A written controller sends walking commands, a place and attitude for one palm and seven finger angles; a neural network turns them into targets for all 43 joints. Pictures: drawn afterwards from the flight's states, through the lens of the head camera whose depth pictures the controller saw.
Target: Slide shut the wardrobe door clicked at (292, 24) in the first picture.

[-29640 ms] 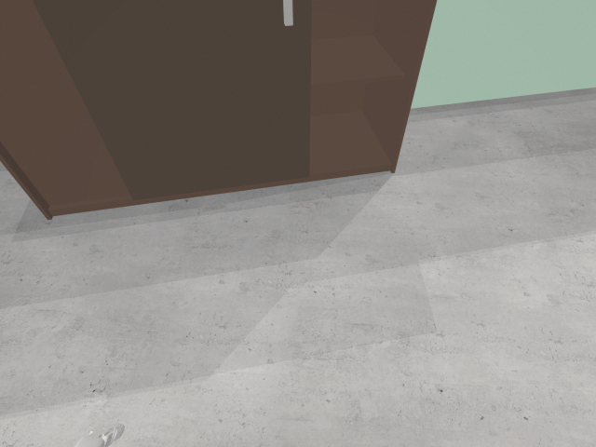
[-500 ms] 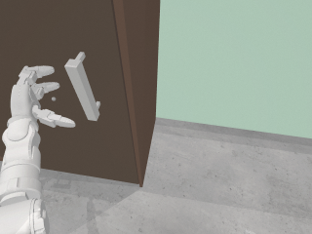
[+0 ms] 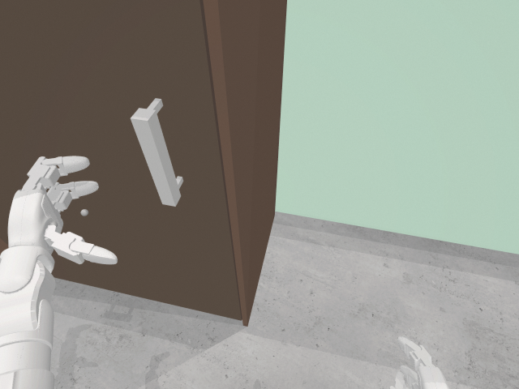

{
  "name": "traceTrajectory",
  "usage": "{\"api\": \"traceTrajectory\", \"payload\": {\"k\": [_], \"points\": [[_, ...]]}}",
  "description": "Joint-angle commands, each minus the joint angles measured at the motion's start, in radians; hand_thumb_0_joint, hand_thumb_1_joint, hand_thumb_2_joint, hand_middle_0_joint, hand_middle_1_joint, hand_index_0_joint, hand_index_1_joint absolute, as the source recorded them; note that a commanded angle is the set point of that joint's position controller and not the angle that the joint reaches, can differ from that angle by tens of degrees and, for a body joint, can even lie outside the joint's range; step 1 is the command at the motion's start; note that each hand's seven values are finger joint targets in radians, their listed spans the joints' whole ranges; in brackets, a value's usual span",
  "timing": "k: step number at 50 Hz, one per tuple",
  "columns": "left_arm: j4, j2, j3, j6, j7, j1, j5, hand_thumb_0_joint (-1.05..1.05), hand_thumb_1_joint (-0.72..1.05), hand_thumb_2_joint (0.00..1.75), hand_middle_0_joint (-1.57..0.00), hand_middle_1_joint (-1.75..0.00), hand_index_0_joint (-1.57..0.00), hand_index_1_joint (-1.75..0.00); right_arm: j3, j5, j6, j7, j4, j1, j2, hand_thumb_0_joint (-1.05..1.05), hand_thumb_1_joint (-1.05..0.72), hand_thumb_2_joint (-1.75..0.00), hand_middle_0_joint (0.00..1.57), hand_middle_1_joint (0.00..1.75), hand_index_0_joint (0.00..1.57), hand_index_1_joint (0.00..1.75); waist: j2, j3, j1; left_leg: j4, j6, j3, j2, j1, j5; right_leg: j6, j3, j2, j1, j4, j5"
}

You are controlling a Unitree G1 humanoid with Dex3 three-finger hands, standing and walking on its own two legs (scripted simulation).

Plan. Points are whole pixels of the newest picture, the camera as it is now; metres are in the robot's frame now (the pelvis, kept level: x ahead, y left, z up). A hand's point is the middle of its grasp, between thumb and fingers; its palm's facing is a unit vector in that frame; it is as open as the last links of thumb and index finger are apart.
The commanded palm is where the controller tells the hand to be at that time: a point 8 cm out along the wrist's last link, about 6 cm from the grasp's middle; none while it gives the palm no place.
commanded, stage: slip the hand off the handle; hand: left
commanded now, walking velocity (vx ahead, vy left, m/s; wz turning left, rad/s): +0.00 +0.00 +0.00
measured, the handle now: (164, 155) +0.45 +0.21 +0.12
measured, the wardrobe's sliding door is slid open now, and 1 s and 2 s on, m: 0.00 0.00 0.00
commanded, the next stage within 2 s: draw the hand back to the body in 0.16 s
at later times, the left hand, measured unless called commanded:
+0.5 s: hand (71, 235) +0.27 +0.28 +0.13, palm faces -0.04 -1.00 -0.07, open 14.7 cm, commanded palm +0.22 +0.33 +0.14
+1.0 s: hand (32, 260) +0.22 +0.30 +0.14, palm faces +0.43 -0.86 -0.28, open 13.4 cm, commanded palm +0.18 +0.33 +0.16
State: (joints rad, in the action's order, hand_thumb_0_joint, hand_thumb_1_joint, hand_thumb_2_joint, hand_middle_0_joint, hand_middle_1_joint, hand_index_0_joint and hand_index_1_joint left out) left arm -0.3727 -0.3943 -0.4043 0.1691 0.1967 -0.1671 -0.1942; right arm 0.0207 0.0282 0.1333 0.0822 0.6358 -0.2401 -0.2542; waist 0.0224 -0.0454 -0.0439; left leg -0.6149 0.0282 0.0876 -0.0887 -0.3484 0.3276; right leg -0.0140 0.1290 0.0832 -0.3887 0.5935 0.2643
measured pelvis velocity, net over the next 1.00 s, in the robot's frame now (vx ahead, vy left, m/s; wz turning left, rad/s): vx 0.00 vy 0.02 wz -0.01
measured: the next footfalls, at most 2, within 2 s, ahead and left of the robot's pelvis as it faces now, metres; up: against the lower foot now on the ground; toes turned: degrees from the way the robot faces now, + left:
none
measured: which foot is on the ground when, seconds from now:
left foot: down 0.00-1.00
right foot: down 0.00-1.00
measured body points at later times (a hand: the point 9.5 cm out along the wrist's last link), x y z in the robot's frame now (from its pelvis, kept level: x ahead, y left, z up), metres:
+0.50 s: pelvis -0.01 +0.00 +0.00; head -0.01 -0.02 +0.45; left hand +0.26 +0.33 +0.14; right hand +0.16 -0.25 -0.08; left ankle -0.01 +0.13 -0.73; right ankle +0.02 -0.13 -0.73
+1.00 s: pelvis +0.00 +0.02 +0.01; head -0.01 +0.02 +0.46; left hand +0.19 +0.34 +0.16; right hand +0.18 -0.20 -0.06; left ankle -0.01 +0.13 -0.73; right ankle +0.02 -0.13 -0.73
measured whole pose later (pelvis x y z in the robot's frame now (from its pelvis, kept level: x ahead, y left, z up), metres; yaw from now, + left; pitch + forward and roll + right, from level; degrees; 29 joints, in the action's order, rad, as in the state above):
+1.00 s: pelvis +0.00 +0.02 +0.01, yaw +0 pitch -3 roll -1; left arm 0.17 -0.33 -0.36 0.10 -0.02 0.26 -0.12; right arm 0.03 0.00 0.28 0.08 0.65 -0.23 -0.23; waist 0.03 0.04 -0.08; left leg -0.49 0.01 0.11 -0.07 -0.14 0.29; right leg -0.04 0.12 0.08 -0.17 0.43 0.19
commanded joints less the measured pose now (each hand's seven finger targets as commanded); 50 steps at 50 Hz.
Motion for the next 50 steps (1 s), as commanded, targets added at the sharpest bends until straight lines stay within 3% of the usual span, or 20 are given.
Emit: {"api": "traceTrajectory", "payload": {"k": [1, 4, 9, 14, 15, 16, 18, 21, 23, 24, 25, 28, 32, 36, 39, 40, 41, 42, 46, 50], "points": [[0.255, -0.250, -0.067, 0.058, 0.021, -0.219, -0.040, 0.00, -0.55, 0.20, -0.25, -1.15, -0.25, -1.15, -0.050, 0.007, 0.062, 0.013, -0.132, 0.033, -0.143, 0.00, -0.90, -0.90, 0.20, 0.30, 0.20, 0.30, 0.019, -0.198, 0.003, 0.088, -0.044, -0.047, 0.073, 0.042, -0.226, 0.020, -0.060, -0.072, 0.138, -0.056, -0.206], [0.262, -0.262, -0.076, 0.046, 0.034, -0.223, -0.053, 0.00, -0.55, 0.20, -0.25, -1.15, -0.25, -1.15, -0.046, 0.010, 0.071, 0.019, -0.132, 0.042, -0.142, 0.00, -0.90, -0.90, 0.20, 0.30, 0.20, 0.30, 0.027, -0.170, 0.007, 0.086, -0.044, -0.047, 0.076, 0.024, -0.178, 0.016, -0.067, -0.067, 0.127, -0.068, -0.157], [0.320, -0.292, -0.110, 0.051, 0.050, -0.166, -0.065, 0.00, -0.55, 0.20, -0.25, -1.15, -0.25, -1.15, -0.045, 0.007, 0.091, 0.023, -0.134, 0.050, -0.140, 0.00, -0.90, -0.90, 0.20, 0.30, 0.20, 0.30, 0.034, -0.197, -0.004, 0.074, -0.045, -0.049, 0.079, 0.025, -0.193, 0.018, -0.069, -0.066, 0.148, -0.061, -0.168], [0.297, -0.293, -0.102, 0.059, 0.065, -0.238, -0.076, 0.00, -0.55, 0.20, -0.25, -1.15, -0.25, -1.15, -0.043, 0.008, 0.110, 0.035, -0.114, 0.054, -0.142, 0.00, -0.90, -0.90, 0.20, 0.30, 0.20, 0.30, 0.041, -0.169, 0.014, 0.068, -0.044, -0.055, 0.080, 0.011, -0.143, 0.014, -0.076, -0.061, 0.114, -0.072, -0.098], [0.224, -0.281, -0.057, 0.038, 0.182, -0.231, -0.127, 0.00, -0.55, 0.20, -0.25, -1.15, -0.25, -1.15, -0.033, 0.023, 0.120, 0.046, -0.112, 0.052, -0.167, 0.00, -0.90, -0.90, 0.20, 0.30, 0.20, 0.30, 0.043, -0.188, 0.051, 0.071, -0.049, -0.053, 0.077, 0.039, -0.130, 0.024, -0.087, -0.060, 0.167, -0.077, -0.112], [0.263, -0.332, -0.083, 0.031, 0.246, -0.272, -0.148, 0.00, -0.55, 0.20, -0.25, -1.15, -0.25, -1.15, -0.032, 0.030, 0.126, 0.056, -0.121, 0.061, -0.165, 0.00, -0.90, -0.90, 0.20, 0.30, 0.20, 0.30, 0.072, -0.212, 0.031, 0.063, -0.050, -0.054, 0.080, 0.038, -0.137, 0.027, -0.096, -0.054, 0.187, -0.074, -0.129], [0.270, -0.369, -0.111, 0.004, 0.332, -0.279, -0.181, 0.00, -0.55, 0.20, -0.25, -1.15, -0.25, -1.15, -0.028, 0.029, 0.141, 0.065, -0.137, 0.071, -0.167, 0.00, -0.90, -0.90, 0.20, 0.30, 0.20, 0.30, 0.084, -0.240, 0.023, 0.054, -0.051, -0.059, 0.084, 0.048, -0.152, 0.029, -0.107, -0.053, 0.211, -0.071, -0.133], [0.199, -0.418, -0.169, -0.031, 0.428, -0.200, -0.212, 0.00, -0.55, 0.20, -0.25, -1.15, -0.25, -1.15, -0.021, 0.031, 0.162, 0.059, -0.148, 0.072, -0.177, 0.00, -0.90, -0.90, 0.20, 0.30, 0.20, 0.30, 0.025, -0.193, 0.008, 0.055, -0.052, -0.069, 0.085, 0.032, -0.185, 0.029, -0.107, -0.053, 0.221, -0.071, -0.167], [0.181, -0.432, -0.215, -0.048, 0.437, -0.122, -0.232, 0.00, -0.55, 0.20, -0.25, -1.15, -0.25, -1.15, -0.022, 0.029, 0.171, 0.040, -0.169, 0.071, -0.172, 0.00, -0.90, -0.90, 0.20, 0.30, 0.20, 0.30, 0.032, -0.171, -0.022, 0.060, -0.046, -0.064, 0.087, 0.013, -0.187, 0.031, -0.106, -0.054, 0.223, -0.070, -0.151], [0.184, -0.406, -0.203, -0.056, 0.436, -0.095, -0.239, 0.00, -0.55, 0.20, -0.25, -1.15, -0.25, -1.15, -0.018, 0.031, 0.176, 0.032, -0.180, 0.073, -0.167, 0.00, -0.90, -0.90, 0.20, 0.30, 0.20, 0.30, 0.011, -0.144, -0.020, 0.067, -0.046, -0.062, 0.085, 0.004, -0.177, 0.028, -0.099, -0.055, 0.206, -0.071, -0.140], [0.175, -0.404, -0.219, -0.063, 0.429, -0.063, -0.241, 0.00, -0.55, 0.20, -0.25, -1.15, -0.25, -1.15, -0.021, 0.033, 0.178, 0.025, -0.187, 0.070, -0.170, 0.00, -0.90, -0.90, 0.20, 0.30, 0.20, 0.30, -0.015, -0.136, -0.023, 0.070, -0.046, -0.058, 0.084, 0.003, -0.177, 0.026, -0.092, -0.057, 0.203, -0.072, -0.139], [0.253, -0.378, -0.217, -0.077, 0.407, 0.008, -0.248, 0.00, -0.55, 0.20, -0.25, -1.15, -0.25, -1.15, -0.025, 0.035, 0.195, 0.008, -0.213, 0.072, -0.166, 0.00, -0.90, -0.90, 0.20, 0.30, 0.20, 0.30, 0.004, -0.144, -0.034, 0.078, -0.046, -0.045, 0.082, 0.027, -0.178, 0.024, -0.090, -0.062, 0.206, -0.077, -0.132], [0.360, -0.333, -0.165, -0.088, 0.377, -0.015, -0.233, 0.00, -0.55, 0.20, -0.25, -1.15, -0.25, -1.15, -0.023, 0.039, 0.218, 0.012, -0.209, 0.074, -0.165, 0.00, -0.90, -0.90, 0.20, 0.30, 0.20, 0.30, 0.022, -0.109, -0.008, 0.109, -0.048, -0.041, 0.073, 0.061, -0.115, 0.019, -0.076, -0.071, 0.169, -0.109, -0.059], [0.497, -0.318, -0.145, -0.087, 0.339, -0.014, -0.215, 0.00, -0.48, 0.24, -0.25, -1.11, -0.25, -1.11, -0.019, 0.039, 0.248, 0.023, -0.198, 0.079, -0.152, 0.00, -0.90, -0.90, 0.20, 0.30, 0.20, 0.30, 0.099, -0.107, -0.006, 0.143, -0.048, -0.048, 0.070, 0.120, -0.112, 0.023, -0.055, -0.079, 0.177, -0.126, -0.062], [0.535, -0.310, -0.143, -0.091, 0.314, 0.018, -0.205, 0.00, -0.37, 0.29, -0.24, -1.04, -0.24, -1.04, -0.012, 0.036, 0.266, 0.025, -0.178, 0.084, -0.147, 0.00, -0.90, -0.90, 0.20, 0.30, 0.20, 0.30, 0.105, -0.071, -0.007, 0.171, -0.045, -0.054, 0.067, 0.124, -0.098, 0.023, -0.046, -0.082, 0.186, -0.148, -0.052], [0.698, -0.369, -0.164, -0.028, 0.069, 0.007, -0.045, 0.00, -0.33, 0.31, -0.24, -1.02, -0.24, -1.02, -0.032, -0.010, 0.248, 0.014, -0.167, 0.072, -0.125, 0.00, -0.90, -0.90, 0.20, 0.30, 0.20, 0.30, 0.038, 0.019, -0.042, 0.208, -0.037, -0.053, 0.073, 0.068, -0.074, 0.018, -0.063, -0.074, 0.202, -0.209, -0.020], [0.625, -0.223, -0.094, -0.033, -0.038, 0.159, -0.028, 0.00, -0.30, 0.32, -0.24, -1.00, -0.24, -1.00, -0.029, -0.013, 0.246, 0.011, -0.166, 0.089, -0.120, 0.00, -0.90, -0.90, 0.20, 0.30, 0.20, 0.30, 0.024, 0.061, -0.016, 0.233, -0.026, -0.043, 0.061, 0.061, -0.018, 0.018, -0.055, -0.066, 0.193, -0.228, 0.021], [0.651, -0.158, -0.061, -0.030, -0.105, 0.213, -0.007, 0.00, -0.26, 0.34, -0.24, -0.98, -0.24, -0.98, -0.034, -0.010, 0.236, 0.012, -0.155, 0.100, -0.117, 0.00, -0.90, -0.90, 0.20, 0.30, 0.20, 0.30, 0.040, 0.045, -0.024, 0.243, -0.025, -0.035, 0.056, 0.084, -0.013, 0.020, -0.050, -0.062, 0.214, -0.223, 0.010], [0.753, -0.170, -0.068, -0.001, -0.245, 0.265, 0.063, 0.00, -0.12, 0.41, -0.24, -0.89, -0.24, -0.89, -0.044, -0.024, 0.206, 0.004, -0.133, 0.109, -0.111, 0.00, -0.90, -0.90, 0.20, 0.30, 0.20, 0.30, 0.102, -0.039, -0.026, 0.254, -0.026, -0.016, 0.056, 0.140, -0.102, 0.024, -0.058, -0.058, 0.299, -0.220, -0.080], [0.802, -0.149, -0.027, 0.008, -0.294, 0.259, 0.103, 0.00, 0.03, 0.48, -0.23, -0.81, -0.23, -0.81, -0.051, -0.033, 0.178, 0.005, -0.122, 0.117, -0.107, 0.00, -0.90, -0.90, 0.20, 0.30, 0.20, 0.30, 0.069, -0.031, -0.017, 0.266, -0.032, -0.023, 0.052, 0.178, -0.163, 0.023, -0.060, -0.061, 0.313, -0.226, -0.124]]}}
